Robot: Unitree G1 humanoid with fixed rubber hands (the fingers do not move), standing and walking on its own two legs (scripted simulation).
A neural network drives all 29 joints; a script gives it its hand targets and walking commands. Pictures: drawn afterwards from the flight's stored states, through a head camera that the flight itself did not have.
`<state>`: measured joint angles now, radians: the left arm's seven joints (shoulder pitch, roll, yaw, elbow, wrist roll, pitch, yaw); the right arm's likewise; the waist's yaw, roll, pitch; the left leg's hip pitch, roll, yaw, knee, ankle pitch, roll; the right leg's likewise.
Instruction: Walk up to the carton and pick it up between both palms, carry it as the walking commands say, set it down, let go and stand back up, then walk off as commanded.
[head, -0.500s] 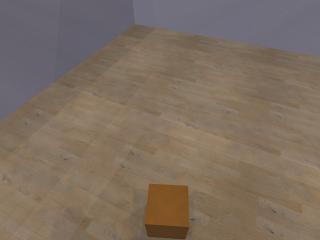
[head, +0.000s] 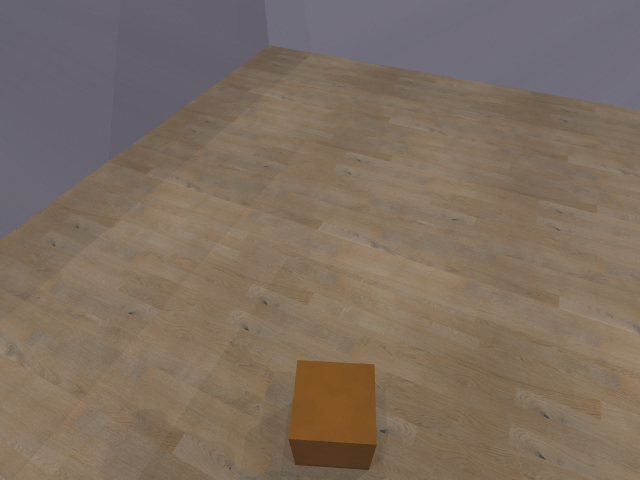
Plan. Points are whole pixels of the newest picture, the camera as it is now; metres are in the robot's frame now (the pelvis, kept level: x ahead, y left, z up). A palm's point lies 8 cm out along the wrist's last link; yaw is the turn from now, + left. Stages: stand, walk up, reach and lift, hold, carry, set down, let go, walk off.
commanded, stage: stand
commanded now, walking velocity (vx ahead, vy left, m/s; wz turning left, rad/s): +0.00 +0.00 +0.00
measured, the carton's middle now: (333, 416) +0.41 +0.00 -0.65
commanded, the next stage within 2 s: walk off in 0.02 s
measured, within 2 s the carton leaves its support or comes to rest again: neither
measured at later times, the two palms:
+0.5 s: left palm out of the picture -0.06 +0.26 -0.14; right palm out of the picture +0.09 -0.20 -0.12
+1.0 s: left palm (196, 347) +0.36 +0.25 -0.15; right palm out of the picture +0.13 -0.17 -0.14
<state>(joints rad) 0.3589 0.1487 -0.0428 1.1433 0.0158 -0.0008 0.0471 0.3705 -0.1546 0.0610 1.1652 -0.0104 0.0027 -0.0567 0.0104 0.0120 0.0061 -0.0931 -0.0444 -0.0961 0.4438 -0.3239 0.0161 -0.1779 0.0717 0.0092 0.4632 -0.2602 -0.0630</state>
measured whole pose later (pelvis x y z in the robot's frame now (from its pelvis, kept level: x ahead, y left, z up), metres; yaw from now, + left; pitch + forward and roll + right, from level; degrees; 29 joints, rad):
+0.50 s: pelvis +0.04 +0.04 +0.00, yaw +1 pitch +1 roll +1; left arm 0.46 0.19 0.04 1.15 0.02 -0.04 0.02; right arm 0.27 -0.18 -0.02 1.02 -0.02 -0.07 0.01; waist 0.03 -0.05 -0.05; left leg -0.28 0.03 0.11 0.56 -0.37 0.00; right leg -0.15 -0.01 0.02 0.44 -0.31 -0.04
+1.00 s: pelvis +0.25 +0.03 -0.02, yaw +2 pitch +1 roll +0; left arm 0.09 0.16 0.01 0.97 0.02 -0.09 0.00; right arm 0.50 -0.12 -0.03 1.12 0.01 -0.07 -0.03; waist -0.05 0.00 0.10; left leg -0.22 0.04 0.03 1.05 -0.56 -0.03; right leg -0.42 -0.02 -0.16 0.57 -0.19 -0.09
